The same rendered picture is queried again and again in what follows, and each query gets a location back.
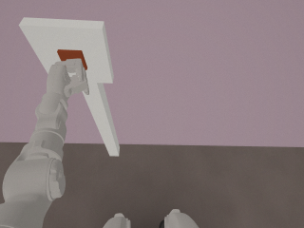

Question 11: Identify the panel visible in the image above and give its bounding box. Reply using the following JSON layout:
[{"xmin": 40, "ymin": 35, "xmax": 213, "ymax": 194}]
[{"xmin": 19, "ymin": 17, "xmax": 120, "ymax": 157}]

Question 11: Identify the right robot thigh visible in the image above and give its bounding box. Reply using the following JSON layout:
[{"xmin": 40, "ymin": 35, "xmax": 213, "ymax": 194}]
[{"xmin": 164, "ymin": 212, "xmax": 199, "ymax": 228}]

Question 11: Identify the robot left upper arm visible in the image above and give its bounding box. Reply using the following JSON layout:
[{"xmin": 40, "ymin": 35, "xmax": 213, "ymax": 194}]
[{"xmin": 0, "ymin": 158, "xmax": 66, "ymax": 228}]

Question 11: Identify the left robot forearm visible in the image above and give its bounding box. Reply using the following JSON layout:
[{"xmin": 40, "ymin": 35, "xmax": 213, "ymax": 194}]
[{"xmin": 2, "ymin": 92, "xmax": 68, "ymax": 201}]

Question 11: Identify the left robot shin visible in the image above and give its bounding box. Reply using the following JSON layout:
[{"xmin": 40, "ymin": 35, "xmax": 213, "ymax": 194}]
[{"xmin": 114, "ymin": 213, "xmax": 124, "ymax": 218}]

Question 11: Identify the left robot hand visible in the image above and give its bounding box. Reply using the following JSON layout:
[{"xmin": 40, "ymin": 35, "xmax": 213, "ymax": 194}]
[{"xmin": 47, "ymin": 58, "xmax": 89, "ymax": 101}]

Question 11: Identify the button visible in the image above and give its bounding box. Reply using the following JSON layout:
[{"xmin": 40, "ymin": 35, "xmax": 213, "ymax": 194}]
[{"xmin": 57, "ymin": 49, "xmax": 87, "ymax": 70}]

